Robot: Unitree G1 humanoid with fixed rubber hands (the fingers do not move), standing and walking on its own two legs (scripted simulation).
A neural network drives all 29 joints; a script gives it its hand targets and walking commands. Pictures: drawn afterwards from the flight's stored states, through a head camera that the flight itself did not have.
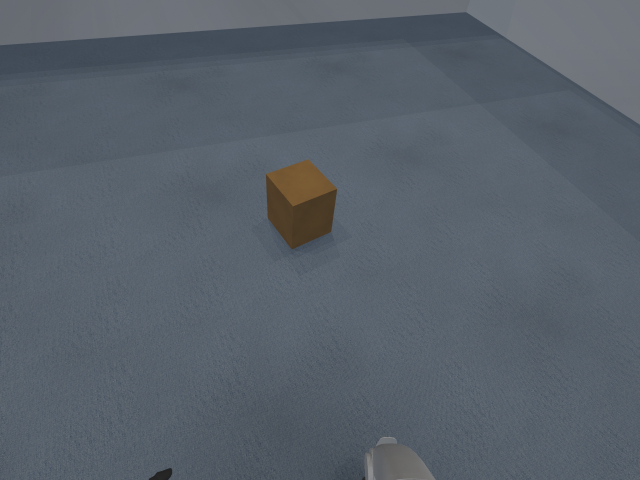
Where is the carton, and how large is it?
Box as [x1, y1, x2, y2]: [266, 159, 336, 248]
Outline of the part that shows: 308,159 266,174 268,218 291,248 327,233 331,229 336,188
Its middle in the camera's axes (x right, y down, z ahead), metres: -0.08 -0.15 +1.62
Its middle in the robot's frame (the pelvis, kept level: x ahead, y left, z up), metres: +1.24 -0.05 -0.66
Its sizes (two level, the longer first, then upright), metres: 0.210 0.200 0.250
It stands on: the floor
